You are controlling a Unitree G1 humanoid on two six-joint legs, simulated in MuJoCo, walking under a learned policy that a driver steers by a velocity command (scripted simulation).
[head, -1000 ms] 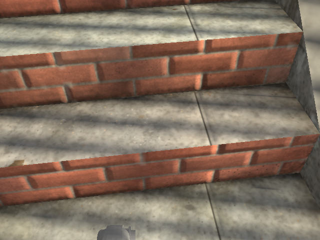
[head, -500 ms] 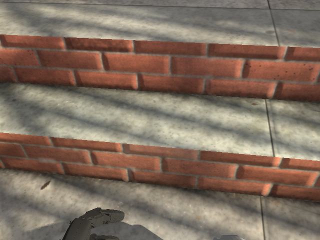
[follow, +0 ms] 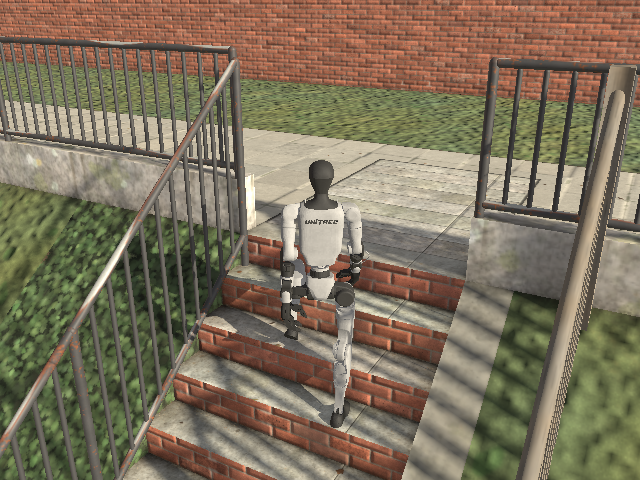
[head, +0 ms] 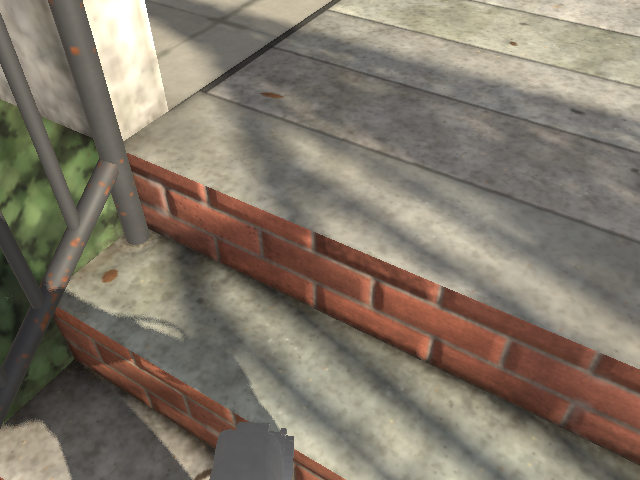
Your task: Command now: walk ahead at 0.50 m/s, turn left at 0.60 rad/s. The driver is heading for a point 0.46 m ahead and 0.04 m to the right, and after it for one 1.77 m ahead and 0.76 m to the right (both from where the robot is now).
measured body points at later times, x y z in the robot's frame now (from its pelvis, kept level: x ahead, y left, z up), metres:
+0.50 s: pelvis +0.30 +0.05 +0.19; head +0.28 +0.02 +0.64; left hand +0.44 +0.25 +0.09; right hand +0.22 -0.16 +0.02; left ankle +0.27 +0.13 -0.54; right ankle +0.37 -0.08 -0.16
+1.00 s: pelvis +0.55 +0.01 +0.37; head +0.53 +0.00 +0.82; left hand +0.41 +0.18 +0.22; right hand +0.74 -0.21 +0.27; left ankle +0.70 +0.12 -0.07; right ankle +0.43 -0.06 -0.35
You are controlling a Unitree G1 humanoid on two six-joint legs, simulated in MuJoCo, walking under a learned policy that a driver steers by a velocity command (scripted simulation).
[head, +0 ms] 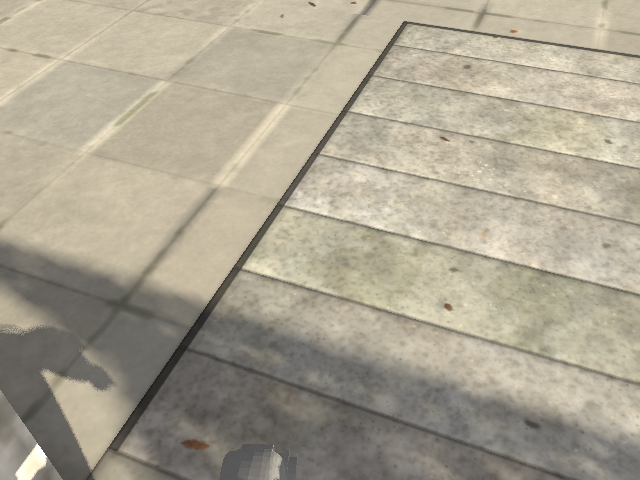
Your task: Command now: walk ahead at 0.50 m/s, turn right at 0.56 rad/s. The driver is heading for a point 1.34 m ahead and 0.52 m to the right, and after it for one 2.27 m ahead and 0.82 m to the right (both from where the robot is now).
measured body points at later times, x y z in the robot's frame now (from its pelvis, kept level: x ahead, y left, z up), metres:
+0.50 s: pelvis +0.28 +0.02 +0.22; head +0.27 +0.01 +0.67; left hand +0.54 +0.16 +0.13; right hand +0.21 -0.18 +0.06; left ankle +0.25 +0.14 -0.52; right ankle +0.37 -0.15 -0.42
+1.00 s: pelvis +0.46 -0.10 +0.23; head +0.48 -0.12 +0.68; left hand +0.67 +0.09 +0.10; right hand +0.47 -0.41 +0.13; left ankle +0.59 +0.00 -0.45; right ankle +0.41 -0.19 -0.52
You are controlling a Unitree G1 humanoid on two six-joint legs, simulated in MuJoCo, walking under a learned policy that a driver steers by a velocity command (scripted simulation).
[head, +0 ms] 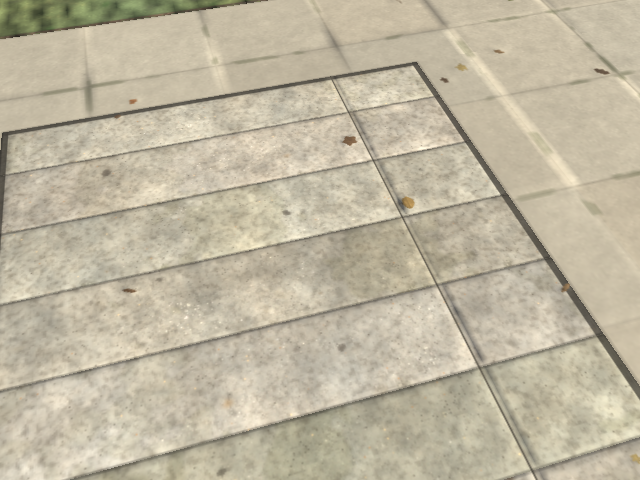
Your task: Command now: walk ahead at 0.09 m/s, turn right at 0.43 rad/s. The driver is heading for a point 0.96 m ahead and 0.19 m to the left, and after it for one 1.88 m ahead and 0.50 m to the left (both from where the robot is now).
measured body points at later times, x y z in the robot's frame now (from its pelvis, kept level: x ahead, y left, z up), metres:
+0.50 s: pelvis +0.02 +0.03 -0.02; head +0.03 +0.02 +0.43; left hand +0.20 +0.25 -0.12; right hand +0.12 -0.23 -0.14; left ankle +0.08 +0.15 -0.74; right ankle +0.01 -0.11 -0.74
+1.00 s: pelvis +0.09 +0.04 -0.01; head +0.09 +0.06 +0.44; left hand +0.23 +0.28 -0.14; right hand +0.05 -0.20 -0.14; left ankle +0.08 +0.14 -0.74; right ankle +0.05 -0.09 -0.66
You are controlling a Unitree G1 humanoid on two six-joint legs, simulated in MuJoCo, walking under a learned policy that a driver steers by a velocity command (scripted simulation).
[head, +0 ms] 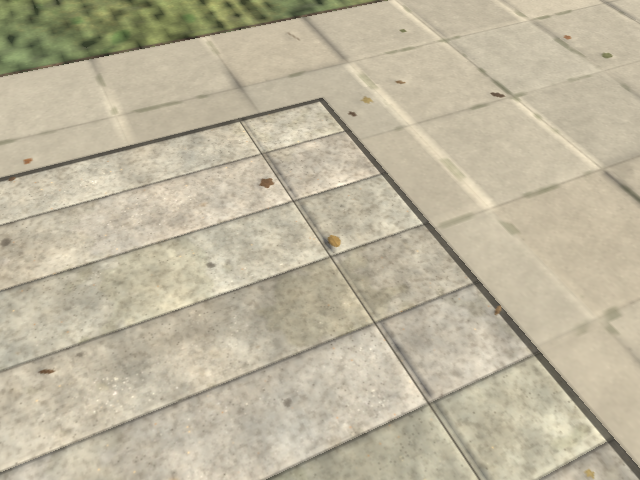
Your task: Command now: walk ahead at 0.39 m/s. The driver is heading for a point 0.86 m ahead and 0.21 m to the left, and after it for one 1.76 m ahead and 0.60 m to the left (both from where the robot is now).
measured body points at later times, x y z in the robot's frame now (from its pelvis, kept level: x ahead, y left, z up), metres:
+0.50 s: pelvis +0.23 -0.08 +0.01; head +0.25 -0.09 +0.46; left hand +0.30 +0.19 -0.11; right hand +0.33 -0.35 -0.12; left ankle +0.24 +0.09 -0.64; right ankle +0.23 -0.15 -0.73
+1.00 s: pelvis +0.50 -0.01 +0.00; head +0.55 +0.01 +0.44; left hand +0.54 +0.29 -0.12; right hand +0.72 -0.23 -0.11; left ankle +0.55 +0.06 -0.73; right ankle +0.44 -0.18 -0.62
